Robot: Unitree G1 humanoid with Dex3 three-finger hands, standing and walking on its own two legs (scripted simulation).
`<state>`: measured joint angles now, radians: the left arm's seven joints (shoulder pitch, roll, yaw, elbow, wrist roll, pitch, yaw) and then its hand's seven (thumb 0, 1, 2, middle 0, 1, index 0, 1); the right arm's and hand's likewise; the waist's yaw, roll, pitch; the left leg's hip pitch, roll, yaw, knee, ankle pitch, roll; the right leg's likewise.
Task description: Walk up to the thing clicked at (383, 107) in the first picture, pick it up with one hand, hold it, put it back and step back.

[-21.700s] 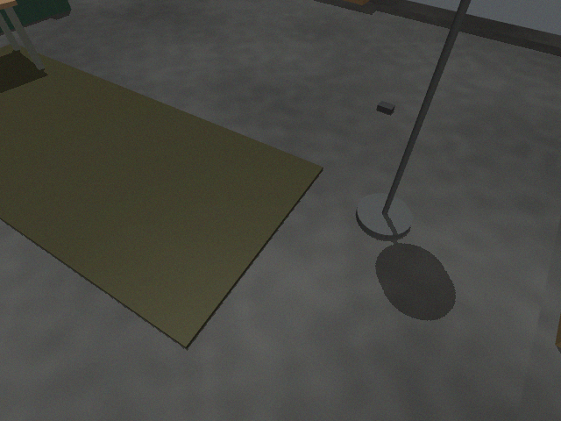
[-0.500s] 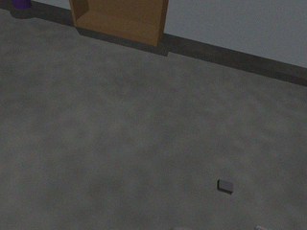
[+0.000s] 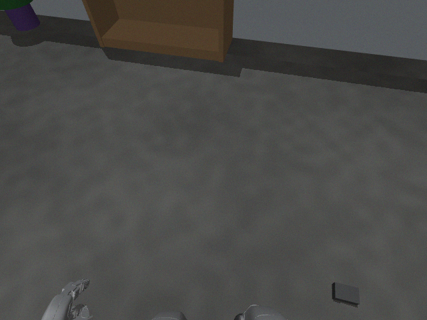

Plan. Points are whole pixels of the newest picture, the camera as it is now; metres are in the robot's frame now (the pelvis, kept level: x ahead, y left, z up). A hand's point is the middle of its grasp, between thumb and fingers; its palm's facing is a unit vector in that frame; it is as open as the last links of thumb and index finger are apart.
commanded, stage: walk up
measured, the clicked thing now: (345, 293) +0.27 -0.52 -0.75
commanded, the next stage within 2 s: none
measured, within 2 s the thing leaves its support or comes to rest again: neither
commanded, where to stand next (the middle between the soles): +0.36 -0.01 m, yaw +1 degrees
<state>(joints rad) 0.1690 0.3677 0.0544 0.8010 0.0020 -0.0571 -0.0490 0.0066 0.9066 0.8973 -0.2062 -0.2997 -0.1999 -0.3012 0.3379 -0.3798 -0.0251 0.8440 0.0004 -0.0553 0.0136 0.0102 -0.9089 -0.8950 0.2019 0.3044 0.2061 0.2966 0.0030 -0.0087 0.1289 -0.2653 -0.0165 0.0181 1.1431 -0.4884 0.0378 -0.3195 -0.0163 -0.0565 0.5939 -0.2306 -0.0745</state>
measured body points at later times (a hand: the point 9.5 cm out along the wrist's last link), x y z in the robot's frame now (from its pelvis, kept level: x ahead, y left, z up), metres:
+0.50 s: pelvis +0.15 +0.04 +0.00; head +0.17 +0.06 +0.45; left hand +0.21 +0.34 -0.13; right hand +0.21 -0.28 -0.08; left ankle +0.24 +0.13 -0.73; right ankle +0.09 -0.08 -0.67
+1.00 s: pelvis +0.25 -0.01 +0.00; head +0.26 -0.06 +0.44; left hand +0.44 +0.26 -0.08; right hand +0.19 -0.32 -0.15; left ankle +0.31 +0.13 -0.68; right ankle +0.25 -0.14 -0.73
